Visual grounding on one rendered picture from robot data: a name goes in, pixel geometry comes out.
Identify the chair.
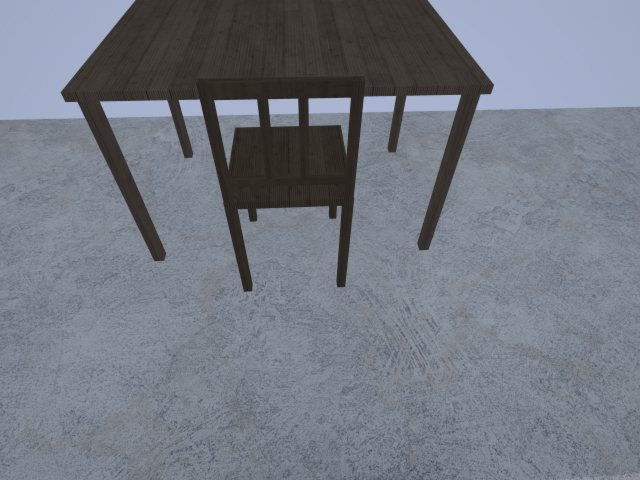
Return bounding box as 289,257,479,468
196,76,365,292

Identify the table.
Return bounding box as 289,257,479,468
61,0,494,261

